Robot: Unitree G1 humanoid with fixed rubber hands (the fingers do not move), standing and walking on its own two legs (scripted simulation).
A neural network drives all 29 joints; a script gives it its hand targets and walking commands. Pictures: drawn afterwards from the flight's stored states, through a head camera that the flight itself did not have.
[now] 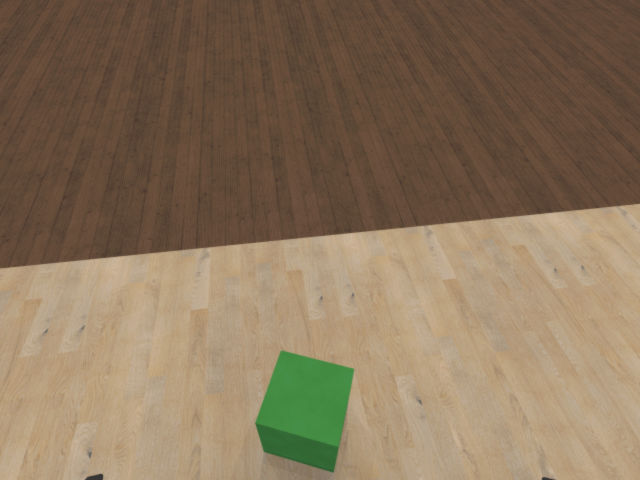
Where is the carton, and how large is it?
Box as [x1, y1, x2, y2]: [255, 350, 353, 472]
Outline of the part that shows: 281,350 255,422 263,450 269,453 333,472 353,369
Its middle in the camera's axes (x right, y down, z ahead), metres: -0.04 +0.49 +1.09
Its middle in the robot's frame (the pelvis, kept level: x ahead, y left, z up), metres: +0.44 +0.03 -0.66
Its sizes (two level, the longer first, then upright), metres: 0.210 0.200 0.250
